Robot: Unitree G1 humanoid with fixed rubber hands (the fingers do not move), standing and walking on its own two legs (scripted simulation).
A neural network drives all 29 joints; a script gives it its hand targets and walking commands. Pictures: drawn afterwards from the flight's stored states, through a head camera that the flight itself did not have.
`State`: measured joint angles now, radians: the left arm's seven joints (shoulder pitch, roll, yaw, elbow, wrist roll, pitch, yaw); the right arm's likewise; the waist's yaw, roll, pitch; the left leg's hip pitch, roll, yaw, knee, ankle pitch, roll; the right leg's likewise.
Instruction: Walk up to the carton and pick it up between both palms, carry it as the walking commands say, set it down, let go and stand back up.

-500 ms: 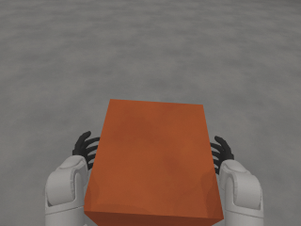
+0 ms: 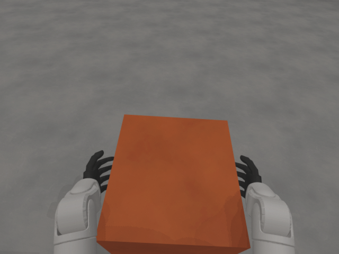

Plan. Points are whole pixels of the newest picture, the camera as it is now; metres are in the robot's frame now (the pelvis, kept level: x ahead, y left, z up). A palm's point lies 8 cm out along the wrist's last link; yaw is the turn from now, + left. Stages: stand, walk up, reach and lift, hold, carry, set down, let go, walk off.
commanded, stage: carry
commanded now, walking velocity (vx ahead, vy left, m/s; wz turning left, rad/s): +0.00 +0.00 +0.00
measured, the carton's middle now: (171, 189) +0.29 +0.00 -0.02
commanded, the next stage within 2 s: none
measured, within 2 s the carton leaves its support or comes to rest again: neither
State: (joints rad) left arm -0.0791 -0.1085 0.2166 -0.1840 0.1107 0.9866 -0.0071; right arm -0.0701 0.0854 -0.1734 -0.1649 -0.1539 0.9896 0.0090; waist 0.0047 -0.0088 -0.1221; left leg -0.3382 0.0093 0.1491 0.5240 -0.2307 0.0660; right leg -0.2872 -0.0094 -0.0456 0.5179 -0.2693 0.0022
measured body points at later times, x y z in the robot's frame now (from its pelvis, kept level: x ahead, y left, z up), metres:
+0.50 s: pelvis -0.01 +0.01 +0.00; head -0.01 +0.01 +0.45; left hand +0.27 +0.19 +0.05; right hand +0.27 -0.17 +0.04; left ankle +0.03 +0.07 -0.73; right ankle +0.00 -0.12 -0.73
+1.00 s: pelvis -0.01 +0.07 -0.02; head +0.01 +0.07 +0.43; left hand +0.22 +0.29 +0.04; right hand +0.28 -0.06 +0.03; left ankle +0.01 +0.18 -0.73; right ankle +0.00 -0.11 -0.71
